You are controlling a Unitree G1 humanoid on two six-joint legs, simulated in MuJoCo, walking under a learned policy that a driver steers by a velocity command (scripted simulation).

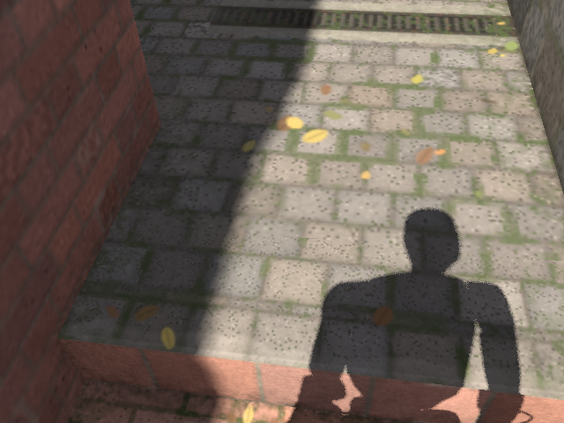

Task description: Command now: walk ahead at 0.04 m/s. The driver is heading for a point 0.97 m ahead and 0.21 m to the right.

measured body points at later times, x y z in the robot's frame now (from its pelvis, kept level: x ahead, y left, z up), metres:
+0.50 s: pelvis +0.16 +0.08 +0.00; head +0.20 +0.10 +0.44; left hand +0.05 +0.31 -0.15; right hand +0.44 -0.08 -0.04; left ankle +0.31 +0.21 -0.57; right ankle -0.05 -0.09 -0.73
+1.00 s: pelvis +0.45 +0.14 +0.18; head +0.51 +0.15 +0.63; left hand +0.74 +0.22 +0.11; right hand +0.33 -0.07 +0.06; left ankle +0.32 +0.22 -0.56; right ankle +0.62 +0.04 -0.30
